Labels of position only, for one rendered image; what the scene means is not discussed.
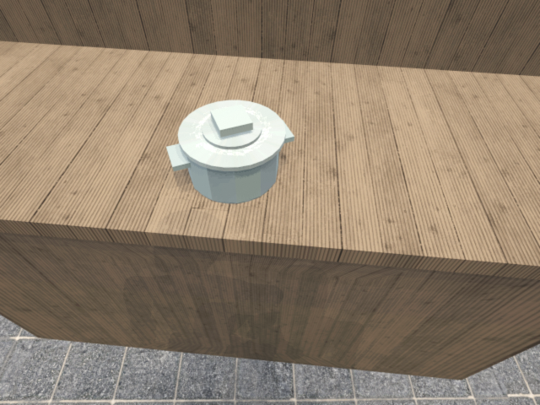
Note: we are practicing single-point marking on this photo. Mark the pot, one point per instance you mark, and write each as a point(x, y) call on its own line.
point(229, 186)

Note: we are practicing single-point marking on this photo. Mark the lid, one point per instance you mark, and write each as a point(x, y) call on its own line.
point(200, 141)

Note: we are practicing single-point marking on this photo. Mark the table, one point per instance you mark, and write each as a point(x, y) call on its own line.
point(402, 234)

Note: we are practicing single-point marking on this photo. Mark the knob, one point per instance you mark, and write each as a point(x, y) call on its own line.
point(231, 120)

